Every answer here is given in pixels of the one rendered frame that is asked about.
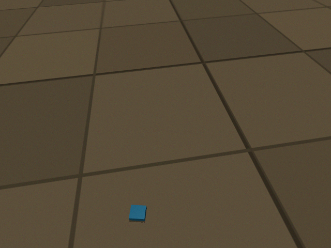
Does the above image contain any small box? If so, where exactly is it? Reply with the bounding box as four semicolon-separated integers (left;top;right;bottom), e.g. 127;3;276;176
129;205;147;221

